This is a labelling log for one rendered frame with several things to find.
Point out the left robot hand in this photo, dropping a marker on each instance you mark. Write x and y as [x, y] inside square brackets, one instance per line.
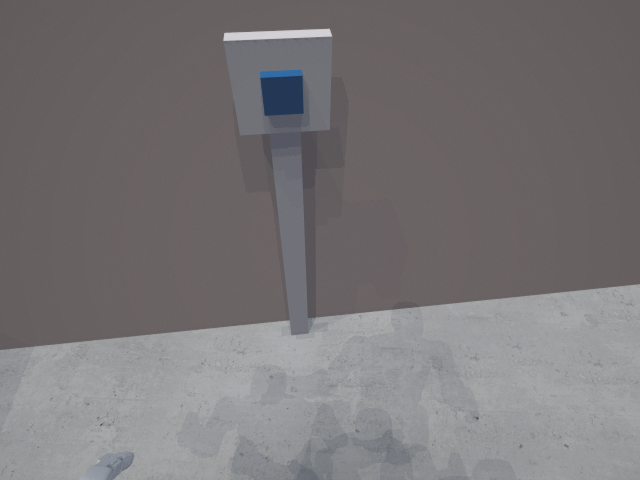
[108, 466]

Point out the button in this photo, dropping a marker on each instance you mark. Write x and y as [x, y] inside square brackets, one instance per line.
[282, 92]

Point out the panel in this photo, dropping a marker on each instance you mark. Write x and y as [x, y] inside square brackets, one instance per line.
[248, 54]

